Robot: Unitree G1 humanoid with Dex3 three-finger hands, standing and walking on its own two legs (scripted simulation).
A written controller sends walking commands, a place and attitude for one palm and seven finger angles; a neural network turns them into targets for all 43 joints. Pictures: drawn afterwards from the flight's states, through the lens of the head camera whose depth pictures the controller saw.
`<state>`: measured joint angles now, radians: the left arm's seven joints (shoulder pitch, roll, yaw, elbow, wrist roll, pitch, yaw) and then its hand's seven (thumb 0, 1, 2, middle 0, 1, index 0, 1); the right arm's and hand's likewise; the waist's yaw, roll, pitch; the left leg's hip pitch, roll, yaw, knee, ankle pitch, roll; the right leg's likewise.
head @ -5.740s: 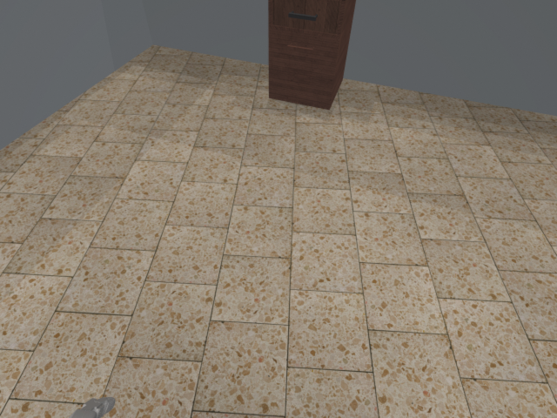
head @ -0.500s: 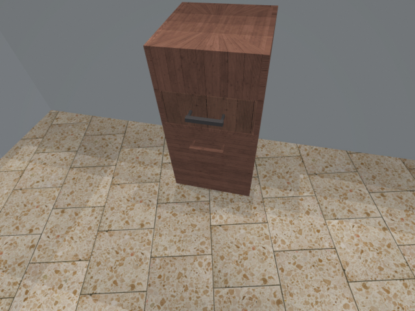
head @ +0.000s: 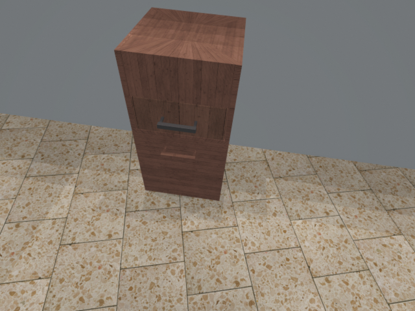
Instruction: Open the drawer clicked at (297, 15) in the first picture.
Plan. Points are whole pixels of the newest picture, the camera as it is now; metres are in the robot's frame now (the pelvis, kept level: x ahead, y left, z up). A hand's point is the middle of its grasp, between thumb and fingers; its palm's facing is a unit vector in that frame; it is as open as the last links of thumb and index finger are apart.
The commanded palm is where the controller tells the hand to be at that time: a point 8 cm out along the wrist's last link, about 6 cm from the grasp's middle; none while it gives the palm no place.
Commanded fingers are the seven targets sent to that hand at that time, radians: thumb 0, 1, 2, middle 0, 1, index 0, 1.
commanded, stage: take the last steps up to it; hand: left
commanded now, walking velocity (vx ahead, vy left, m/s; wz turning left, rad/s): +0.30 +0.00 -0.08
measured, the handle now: (177, 124) +0.82 +0.16 -0.20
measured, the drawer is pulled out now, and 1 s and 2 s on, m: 0.00 0.00 0.00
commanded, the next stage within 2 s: come to a stop and stand still in 0.78 s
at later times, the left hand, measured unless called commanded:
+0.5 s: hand (159, 279) +0.22 +0.12 -0.16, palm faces +0.02 -0.98 -0.20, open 7.3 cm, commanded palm none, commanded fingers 0.00 0.90 0.90 -0.20 -0.30 -0.20 -0.30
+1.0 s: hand (146, 265) +0.26 +0.16 -0.18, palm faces +0.06 -0.98 -0.16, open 7.4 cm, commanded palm none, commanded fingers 0.00 0.90 0.90 -0.20 -0.30 -0.20 -0.30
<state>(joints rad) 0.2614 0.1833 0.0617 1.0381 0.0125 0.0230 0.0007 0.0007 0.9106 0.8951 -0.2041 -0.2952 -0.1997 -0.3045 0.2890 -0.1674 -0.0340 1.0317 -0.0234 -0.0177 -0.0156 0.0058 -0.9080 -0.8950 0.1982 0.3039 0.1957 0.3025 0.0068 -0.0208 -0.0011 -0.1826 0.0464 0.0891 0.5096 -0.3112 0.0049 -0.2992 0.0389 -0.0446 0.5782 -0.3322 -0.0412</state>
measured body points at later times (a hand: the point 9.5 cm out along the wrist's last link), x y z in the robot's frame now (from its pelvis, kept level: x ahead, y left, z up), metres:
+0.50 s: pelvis +0.13 -0.05 -0.01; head +0.16 -0.07 +0.44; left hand +0.22 +0.17 -0.15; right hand +0.05 -0.26 -0.17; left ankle +0.04 +0.08 -0.66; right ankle +0.17 -0.14 -0.74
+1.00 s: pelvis +0.28 -0.01 +0.00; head +0.32 +0.01 +0.45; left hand +0.26 +0.22 -0.16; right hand +0.36 -0.24 -0.14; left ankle +0.30 +0.08 -0.74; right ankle +0.24 -0.13 -0.69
